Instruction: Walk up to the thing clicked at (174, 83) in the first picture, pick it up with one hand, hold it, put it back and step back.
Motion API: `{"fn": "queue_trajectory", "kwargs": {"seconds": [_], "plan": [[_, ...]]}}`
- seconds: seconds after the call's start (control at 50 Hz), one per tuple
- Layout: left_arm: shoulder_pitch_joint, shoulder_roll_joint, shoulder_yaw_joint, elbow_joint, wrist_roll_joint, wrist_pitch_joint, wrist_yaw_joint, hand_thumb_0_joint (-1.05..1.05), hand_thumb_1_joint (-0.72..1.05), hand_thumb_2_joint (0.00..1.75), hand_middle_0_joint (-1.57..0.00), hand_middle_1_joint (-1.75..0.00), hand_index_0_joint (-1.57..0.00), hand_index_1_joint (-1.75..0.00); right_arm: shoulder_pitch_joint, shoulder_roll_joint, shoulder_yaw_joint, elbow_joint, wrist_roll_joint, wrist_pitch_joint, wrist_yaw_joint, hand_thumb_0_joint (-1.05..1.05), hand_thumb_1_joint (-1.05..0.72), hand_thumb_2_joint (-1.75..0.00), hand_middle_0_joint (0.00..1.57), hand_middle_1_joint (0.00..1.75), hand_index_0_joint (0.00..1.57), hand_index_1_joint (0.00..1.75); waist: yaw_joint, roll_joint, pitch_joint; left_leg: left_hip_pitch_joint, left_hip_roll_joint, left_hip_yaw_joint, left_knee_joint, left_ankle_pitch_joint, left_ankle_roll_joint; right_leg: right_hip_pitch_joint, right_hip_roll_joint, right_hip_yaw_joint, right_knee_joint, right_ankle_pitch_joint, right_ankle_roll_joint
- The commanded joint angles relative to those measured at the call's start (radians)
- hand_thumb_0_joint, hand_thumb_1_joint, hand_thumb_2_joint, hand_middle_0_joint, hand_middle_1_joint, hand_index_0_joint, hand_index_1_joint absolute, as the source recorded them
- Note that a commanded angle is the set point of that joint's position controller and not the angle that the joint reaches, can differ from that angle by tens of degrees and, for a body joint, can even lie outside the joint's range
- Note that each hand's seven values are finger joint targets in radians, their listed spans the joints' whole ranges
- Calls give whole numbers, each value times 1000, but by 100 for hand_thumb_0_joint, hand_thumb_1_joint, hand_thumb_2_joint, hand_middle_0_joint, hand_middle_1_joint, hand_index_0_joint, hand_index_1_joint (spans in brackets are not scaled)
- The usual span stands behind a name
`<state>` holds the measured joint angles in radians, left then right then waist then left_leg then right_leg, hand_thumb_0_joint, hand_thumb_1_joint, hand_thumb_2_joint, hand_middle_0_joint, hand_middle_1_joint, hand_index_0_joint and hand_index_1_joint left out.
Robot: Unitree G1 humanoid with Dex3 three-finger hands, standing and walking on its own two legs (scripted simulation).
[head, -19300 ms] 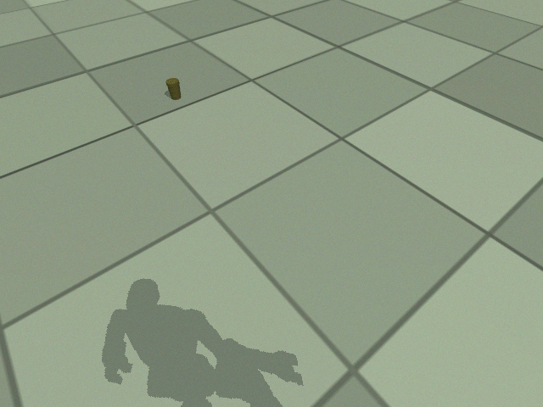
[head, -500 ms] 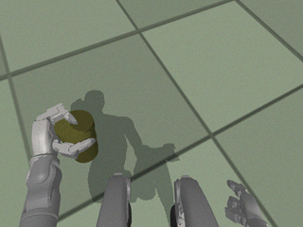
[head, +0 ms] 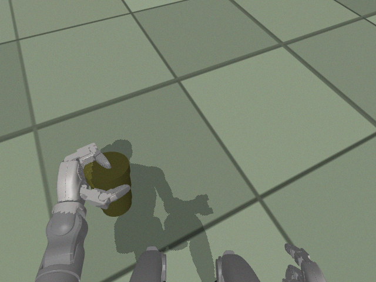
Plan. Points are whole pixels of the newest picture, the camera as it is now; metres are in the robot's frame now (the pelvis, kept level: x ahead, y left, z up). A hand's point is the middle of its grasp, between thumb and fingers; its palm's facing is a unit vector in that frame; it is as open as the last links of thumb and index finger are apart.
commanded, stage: lift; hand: left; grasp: from the side
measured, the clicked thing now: (112, 186) +0.33 +0.18 -0.02
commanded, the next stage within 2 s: hold in 0.68 s
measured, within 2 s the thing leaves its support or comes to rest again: neither
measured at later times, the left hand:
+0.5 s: hand (105, 157) +0.35 +0.17 +0.07, palm faces +0.11 -0.99 -0.03, open 7.9 cm
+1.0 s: hand (105, 150) +0.35 +0.17 +0.09, palm faces +0.12 -0.99 -0.02, open 7.9 cm
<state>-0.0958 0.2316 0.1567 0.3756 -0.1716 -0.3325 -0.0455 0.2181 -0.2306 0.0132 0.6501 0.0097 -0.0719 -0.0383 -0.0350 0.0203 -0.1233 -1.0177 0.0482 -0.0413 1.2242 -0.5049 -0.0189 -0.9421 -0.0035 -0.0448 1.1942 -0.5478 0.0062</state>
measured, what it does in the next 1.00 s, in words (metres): rises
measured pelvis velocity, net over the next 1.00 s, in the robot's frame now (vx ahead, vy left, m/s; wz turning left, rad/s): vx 0.03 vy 0.00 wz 0.00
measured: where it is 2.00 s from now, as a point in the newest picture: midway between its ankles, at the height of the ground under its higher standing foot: outside the picture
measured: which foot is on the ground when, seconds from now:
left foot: down 0.00-1.00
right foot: down 0.00-1.00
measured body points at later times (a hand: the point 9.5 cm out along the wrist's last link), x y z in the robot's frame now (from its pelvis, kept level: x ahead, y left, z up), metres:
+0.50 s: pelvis +0.02 +0.00 +0.04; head +0.08 +0.01 +0.49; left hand +0.34 +0.23 +0.07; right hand +0.15 -0.24 -0.07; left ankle +0.05 +0.13 -0.64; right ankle +0.02 -0.13 -0.64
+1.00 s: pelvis +0.03 +0.00 +0.06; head +0.08 +0.00 +0.51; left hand +0.34 +0.22 +0.09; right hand +0.15 -0.25 -0.05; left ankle +0.05 +0.13 -0.64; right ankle +0.02 -0.13 -0.64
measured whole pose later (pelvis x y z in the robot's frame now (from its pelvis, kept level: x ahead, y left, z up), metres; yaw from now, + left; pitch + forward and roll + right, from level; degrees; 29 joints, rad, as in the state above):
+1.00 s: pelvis +0.03 +0.00 +0.06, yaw +0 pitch +8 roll -1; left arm -0.11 0.19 0.13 0.46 -0.16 -0.35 -0.03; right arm 0.24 -0.22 0.01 0.66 -0.01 -0.03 -0.04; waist -0.03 0.01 -0.05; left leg -0.63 0.05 -0.02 0.90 -0.42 -0.02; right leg -0.56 0.00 -0.03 0.87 -0.45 0.01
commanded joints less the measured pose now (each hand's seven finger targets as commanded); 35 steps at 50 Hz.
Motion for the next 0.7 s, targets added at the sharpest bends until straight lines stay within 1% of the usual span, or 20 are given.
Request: {"fn": "queue_trajectory", "kwargs": {"seconds": [0.0, 0.04, 0.06, 0.08, 0.12, 0.14, 0.18, 0.22, 0.24, 0.28, 0.32, 0.34, 0.36, 0.42, 0.48, 0.54, 0.56, 0.58, 0.66, 0.68], "plan": [[-320, 116, 52, -290, -33, -114, 5, 0, 13, 122, -124, -135, -125, -136, 0, -135, -47, -113, 4, -48, -10, 0, -91, -90, 20, 30, 20, 30, -5, 54, -369, 379, -31, -9, -224, 202, 22, 173, 25, 2, -220, 272, -23], [-363, 149, 70, -345, -33, -120, 11, 0, 14, 122, -124, -135, -126, -136, 0, -133, -47, -115, 2, -47, -12, 0, -91, -90, 20, 30, 20, 30, 1, 78, -368, 404, -35, -1, -244, 207, 21, 200, 24, 5, -244, 280, -21], [-346, 149, 75, -316, -29, -113, 15, 0, 16, 122, -124, -136, -126, -136, 14, -131, -46, -106, 1, -43, -14, 0, -91, -90, 20, 30, 20, 30, 0, 62, -372, 410, -34, -1, -250, 220, 21, 222, 22, 6, -251, 294, -22], [-316, 127, 54, -300, -28, -111, 11, 0, 16, 123, -125, -136, -126, -137, 6, -126, -41, -112, -1, -41, -14, 0, -91, -90, 20, 30, 20, 30, 1, 51, -343, 404, -36, 1, -258, 228, 22, 234, 24, 5, -260, 300, -20], [-355, 154, 79, -323, -24, -119, 17, 0, 16, 125, -125, -138, -127, -138, 6, -126, -43, -106, -3, -40, -16, 0, -91, -90, 20, 30, 20, 30, 10, 59, -351, 421, -36, 3, -273, 234, 22, 259, 23, 8, -272, 307, -20], [-341, 133, 64, -290, -23, -117, 17, 0, 17, 125, -124, -137, -126, -138, 5, -125, -42, -112, -2, -38, -14, 0, -91, -90, 20, 30, 20, 30, 5, 58, -341, 432, -37, 4, -284, 241, 22, 264, 23, 7, -279, 314, -21], [-377, 154, 78, -341, -25, -121, 20, 0, 16, 124, -123, -137, -125, -137, 10, -117, -40, -108, -5, -33, -18, 0, -91, -90, 20, 30, 20, 30, 7, 64, -343, 437, -39, 13, -295, 234, 24, 300, 22, 14, -300, 316, -17], [-351, 133, 66, -317, -28, -115, 20, 0, 18, 123, -121, -135, -123, -135, 19, -110, -37, -100, -6, -31, -21, 0, -91, -90, 20, 30, 20, 30, -1, 42, -335, 433, -41, 20, -301, 245, 26, 333, 21, 19, -319, 334, -12], [-314, 88, 40, -238, -28, -106, 15, 0, 19, 124, -121, -135, -122, -136, 5, -116, -37, -110, -6, -32, -19, 0, -90, -90, 20, 30, 20, 30, -10, 23, -305, 438, -40, 19, -312, 242, 27, 324, 23, 16, -325, 332, -14], [-365, 111, 50, -264, -23, -112, 17, 0, 18, 125, -122, -137, -123, -137, 6, -123, -43, -104, -8, -33, -20, 0, -90, -90, 20, 30, 20, 30, -5, 57, -315, 481, -36, 15, -326, 262, 23, 312, 23, 11, -329, 344, -19], [-366, 112, 35, -256, -20, -114, 7, 0, 18, 125, -122, -137, -123, -137, 9, -127, -44, -106, -8, -29, -19, 0, -91, -90, 20, 30, 20, 30, -6, 55, -311, 503, -35, 14, -338, 283, 21, 324, 23, 8, -340, 356, -21], [-398, 148, 67, -292, -19, -121, 10, 0, 18, 125, -124, -137, -125, -138, 7, -126, -46, -102, -9, -28, -19, 0, -91, -90, 20, 30, 20, 30, 5, 71, -302, 513, -34, 13, -350, 286, 18, 333, 24, 6, -341, 355, -22], [-371, 127, 48, -263, -19, -120, 5, 0, 19, 125, -123, -137, -124, -137, 15, -121, -42, -95, -10, -26, -19, 0, -91, -90, 20, 30, 20, 30, 3, 70, -319, 526, -35, 12, -348, 308, 19, 346, 23, 6, -345, 371, -22], [-368, 107, 54, -247, -30, -122, 2, 0, 18, 126, -123, -138, -125, -138, 7, -121, -42, -105, -11, -27, -17, 0, -91, -90, 20, 30, 20, 30, 0, 40, -290, 523, -36, 19, -363, 314, 22, 380, 24, 10, -363, 389, -18], [-393, 124, 64, -290, -26, -130, 10, 0, 18, 125, -123, -138, -124, -138, 7, -118, -42, -103, -14, -23, -17, 0, -91, -90, 20, 30, 20, 30, 8, 50, -308, 543, -39, 22, -374, 334, 22, 411, 23, 13, -375, 409, -16], [-365, 91, 42, -246, -28, -130, 8, 0, 16, 127, -124, -140, -125, -140, 9, -116, -41, -100, -17, -21, -16, 0, -91, -90, 20, 30, 20, 30, 0, 39, -302, 558, -38, 24, -374, 365, 25, 429, 24, 15, -382, 438, -14], [-378, 114, 61, -264, -29, -134, 9, 0, 16, 128, -124, -140, -126, -140, 17, -121, -46, -94, -17, -21, -16, 0, -91, -90, 20, 30, 20, 30, 2, 42, -323, 570, -37, 26, -372, 384, 26, 434, 23, 18, -382, 460, -13], [-383, 107, 46, -258, -23, -134, 6, 0, 15, 128, -125, -140, -126, -141, 14, -120, -45, -96, -17, -18, -15, 0, -91, -90, 20, 30, 20, 30, -2, 56, -311, 569, -39, 25, -375, 390, 24, 433, 21, 17, -384, 461, -14], [-376, 109, 39, -247, -19, -137, -4, 0, 16, 128, -126, -141, -127, -142, 16, -127, -50, -99, -17, -10, -9, 0, -91, -90, 20, 30, 20, 30, 2, 58, -303, 597, -35, 20, -391, 418, 21, 443, 23, 12, -392, 473, -17], [-395, 130, 62, -269, -23, -141, -2, 0, 17, 128, -127, -141, -128, -142, 16, -127, -51, -95, -16, -10, -9, 0, -91, -90, 20, 30, 20, 30, 10, 68, -302, 609, -34, 21, -395, 424, 20, 444, 23, 12, -392, 472, -18]]}}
